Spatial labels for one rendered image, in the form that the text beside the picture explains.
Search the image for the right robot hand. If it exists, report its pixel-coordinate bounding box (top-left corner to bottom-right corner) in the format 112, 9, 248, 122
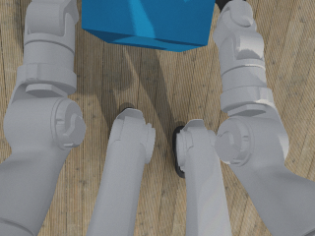
215, 0, 247, 12

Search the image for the robot thigh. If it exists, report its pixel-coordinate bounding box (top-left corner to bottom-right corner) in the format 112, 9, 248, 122
176, 126, 232, 236
86, 116, 156, 236

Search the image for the carton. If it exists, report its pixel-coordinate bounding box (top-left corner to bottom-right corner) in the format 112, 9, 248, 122
81, 0, 216, 52

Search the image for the right robot thigh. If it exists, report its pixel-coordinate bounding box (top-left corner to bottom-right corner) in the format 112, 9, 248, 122
176, 126, 232, 236

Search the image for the robot left forearm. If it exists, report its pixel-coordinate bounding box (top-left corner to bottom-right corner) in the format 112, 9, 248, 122
3, 0, 80, 140

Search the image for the left robot thigh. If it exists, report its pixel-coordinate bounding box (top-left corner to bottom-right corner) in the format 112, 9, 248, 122
86, 116, 156, 236

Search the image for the robot left upper arm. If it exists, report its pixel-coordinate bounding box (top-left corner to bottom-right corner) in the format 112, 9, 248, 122
0, 96, 87, 236

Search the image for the robot right upper arm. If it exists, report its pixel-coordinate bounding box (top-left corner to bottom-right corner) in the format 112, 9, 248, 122
214, 115, 315, 236

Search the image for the robot right forearm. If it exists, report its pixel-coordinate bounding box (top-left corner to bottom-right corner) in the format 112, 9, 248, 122
213, 0, 284, 127

